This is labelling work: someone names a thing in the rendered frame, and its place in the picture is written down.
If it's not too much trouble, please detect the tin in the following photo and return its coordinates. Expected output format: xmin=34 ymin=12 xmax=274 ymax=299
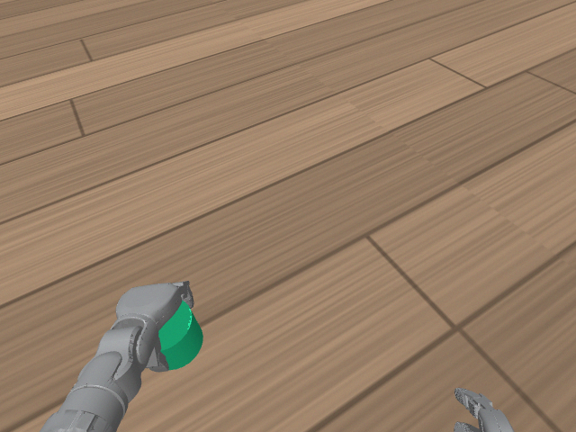
xmin=158 ymin=301 xmax=203 ymax=370

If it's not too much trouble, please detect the left robot arm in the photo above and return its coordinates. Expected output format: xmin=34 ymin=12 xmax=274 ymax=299
xmin=40 ymin=313 xmax=158 ymax=432

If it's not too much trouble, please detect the right robot hand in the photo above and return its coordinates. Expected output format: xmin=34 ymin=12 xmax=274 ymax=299
xmin=454 ymin=388 xmax=515 ymax=432

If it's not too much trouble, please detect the left robot hand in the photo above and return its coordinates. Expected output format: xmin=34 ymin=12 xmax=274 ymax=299
xmin=116 ymin=281 xmax=194 ymax=372

